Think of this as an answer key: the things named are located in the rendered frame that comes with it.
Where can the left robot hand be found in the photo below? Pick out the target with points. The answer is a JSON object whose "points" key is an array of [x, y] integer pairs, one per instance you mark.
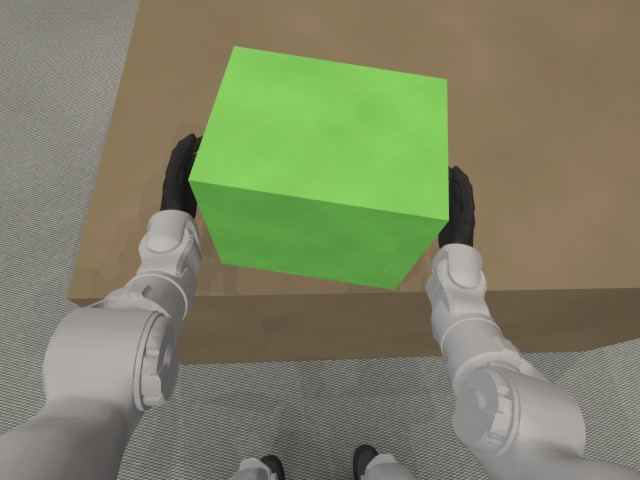
{"points": [[177, 192]]}

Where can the robot left foot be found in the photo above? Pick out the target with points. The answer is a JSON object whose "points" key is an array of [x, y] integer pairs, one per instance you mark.
{"points": [[275, 465]]}

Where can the robot foot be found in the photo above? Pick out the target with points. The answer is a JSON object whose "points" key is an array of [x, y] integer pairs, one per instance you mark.
{"points": [[275, 465], [362, 457]]}

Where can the carton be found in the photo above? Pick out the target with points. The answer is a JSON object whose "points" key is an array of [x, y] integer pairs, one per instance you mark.
{"points": [[323, 169]]}

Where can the right robot hand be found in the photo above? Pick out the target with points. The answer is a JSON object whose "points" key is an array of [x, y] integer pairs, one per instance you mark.
{"points": [[460, 227]]}

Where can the pedestal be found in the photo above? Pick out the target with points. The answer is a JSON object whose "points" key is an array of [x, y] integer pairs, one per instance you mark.
{"points": [[543, 100]]}

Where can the robot left upper arm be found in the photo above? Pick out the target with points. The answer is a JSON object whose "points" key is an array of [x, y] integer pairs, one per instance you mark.
{"points": [[106, 367]]}

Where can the robot right upper arm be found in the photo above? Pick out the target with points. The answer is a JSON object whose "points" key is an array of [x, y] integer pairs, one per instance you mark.
{"points": [[522, 428]]}

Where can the left robot forearm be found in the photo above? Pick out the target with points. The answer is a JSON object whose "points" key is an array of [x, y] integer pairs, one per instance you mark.
{"points": [[165, 280]]}

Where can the right robot forearm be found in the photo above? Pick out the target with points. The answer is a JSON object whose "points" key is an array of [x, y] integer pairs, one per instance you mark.
{"points": [[467, 334]]}

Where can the robot right foot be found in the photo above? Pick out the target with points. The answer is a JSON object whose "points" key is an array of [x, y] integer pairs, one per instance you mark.
{"points": [[362, 457]]}

